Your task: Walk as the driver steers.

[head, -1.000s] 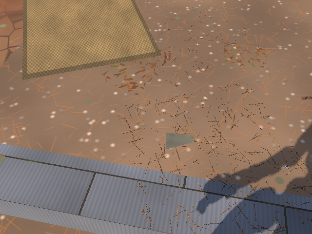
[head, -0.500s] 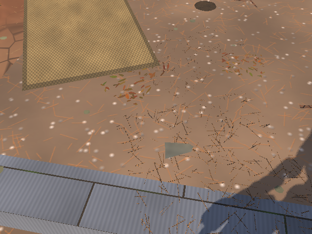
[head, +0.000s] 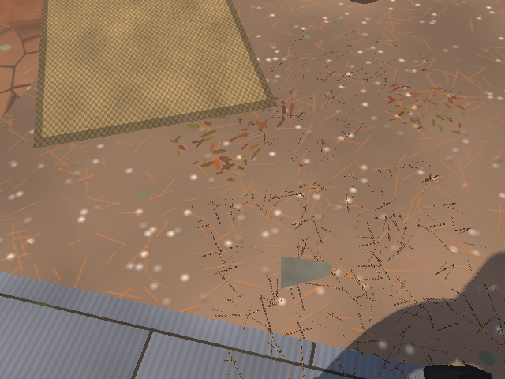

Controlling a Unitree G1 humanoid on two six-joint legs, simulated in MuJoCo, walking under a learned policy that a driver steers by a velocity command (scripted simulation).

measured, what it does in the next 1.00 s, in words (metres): climbs, turning right: left foot, then right foot 0.16 m higher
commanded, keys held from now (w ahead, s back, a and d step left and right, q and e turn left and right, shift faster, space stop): w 0.10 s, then w+e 0.76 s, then w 0.14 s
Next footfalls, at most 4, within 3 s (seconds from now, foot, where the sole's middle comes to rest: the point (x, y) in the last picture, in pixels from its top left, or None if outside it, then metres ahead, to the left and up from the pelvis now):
0.02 left None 0.15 0.10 -0.76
0.50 right None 0.39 -0.11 -0.60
1.00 left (321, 243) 0.79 -0.10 -0.60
1.50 right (442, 203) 0.94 -0.45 -0.60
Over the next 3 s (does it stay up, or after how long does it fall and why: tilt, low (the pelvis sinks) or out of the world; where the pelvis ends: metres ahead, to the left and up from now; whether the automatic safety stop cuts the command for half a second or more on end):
stays up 1.32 -0.34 0.16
